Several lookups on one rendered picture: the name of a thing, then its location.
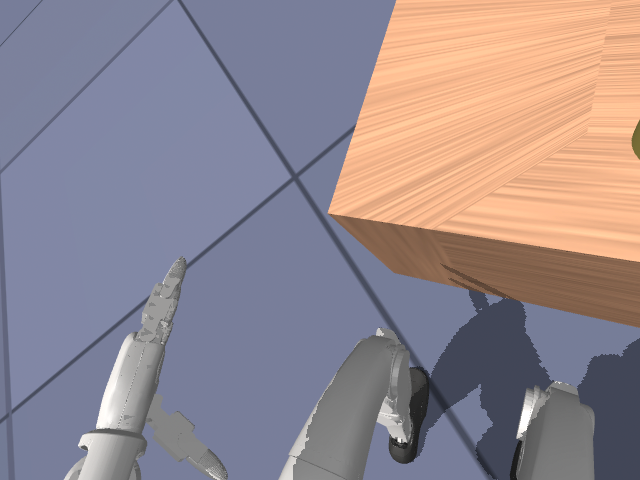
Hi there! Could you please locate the left robot hand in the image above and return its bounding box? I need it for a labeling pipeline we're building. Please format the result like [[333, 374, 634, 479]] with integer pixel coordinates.
[[96, 256, 228, 480]]

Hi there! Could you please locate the left robot foot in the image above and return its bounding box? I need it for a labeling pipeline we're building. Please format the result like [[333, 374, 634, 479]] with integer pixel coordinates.
[[389, 368, 429, 464]]

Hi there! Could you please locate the left robot arm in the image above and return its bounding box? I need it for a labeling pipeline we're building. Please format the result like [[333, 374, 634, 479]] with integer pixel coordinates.
[[64, 429, 147, 480]]

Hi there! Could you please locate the bottle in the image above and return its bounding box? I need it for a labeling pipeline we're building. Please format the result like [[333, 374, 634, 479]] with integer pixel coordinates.
[[632, 120, 640, 159]]

